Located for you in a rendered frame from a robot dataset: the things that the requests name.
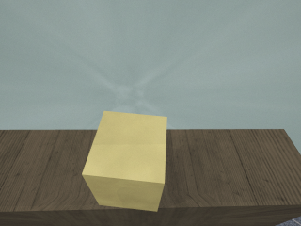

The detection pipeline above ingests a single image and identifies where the pedestal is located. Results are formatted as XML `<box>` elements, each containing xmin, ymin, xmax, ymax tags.
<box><xmin>0</xmin><ymin>129</ymin><xmax>301</xmax><ymax>226</ymax></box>

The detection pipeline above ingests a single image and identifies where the carton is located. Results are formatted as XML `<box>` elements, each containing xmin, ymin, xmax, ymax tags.
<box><xmin>82</xmin><ymin>111</ymin><xmax>167</xmax><ymax>212</ymax></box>

